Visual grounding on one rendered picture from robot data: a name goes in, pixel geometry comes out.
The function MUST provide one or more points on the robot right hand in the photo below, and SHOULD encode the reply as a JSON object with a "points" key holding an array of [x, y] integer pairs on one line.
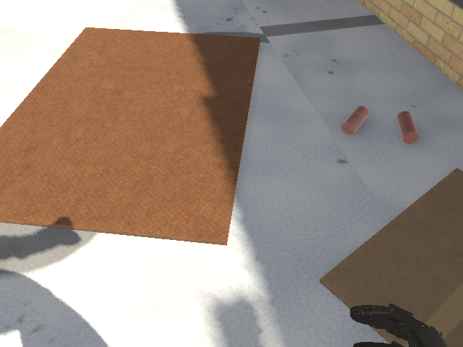
{"points": [[398, 322]]}

